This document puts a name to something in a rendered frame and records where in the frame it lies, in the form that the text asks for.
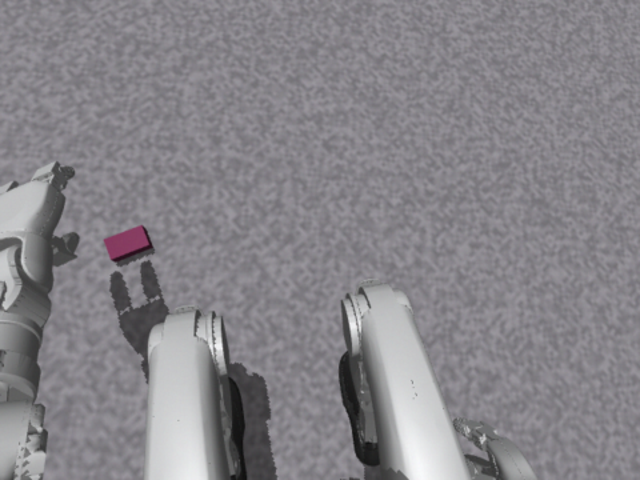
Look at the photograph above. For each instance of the right robot hand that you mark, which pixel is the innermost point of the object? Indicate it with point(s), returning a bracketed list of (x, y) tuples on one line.
[(506, 462)]

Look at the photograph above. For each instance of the left robot hand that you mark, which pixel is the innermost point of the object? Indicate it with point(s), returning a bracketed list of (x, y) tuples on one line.
[(37, 206)]

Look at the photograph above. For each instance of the left robot arm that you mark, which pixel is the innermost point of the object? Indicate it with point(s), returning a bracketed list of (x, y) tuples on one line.
[(26, 279)]

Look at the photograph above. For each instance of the left robot foot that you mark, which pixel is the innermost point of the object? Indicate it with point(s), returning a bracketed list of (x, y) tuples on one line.
[(237, 431)]

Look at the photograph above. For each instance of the small box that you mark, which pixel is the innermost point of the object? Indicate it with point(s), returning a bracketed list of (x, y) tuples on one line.
[(128, 243)]

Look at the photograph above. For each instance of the right robot foot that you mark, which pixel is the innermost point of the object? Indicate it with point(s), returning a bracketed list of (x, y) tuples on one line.
[(366, 452)]

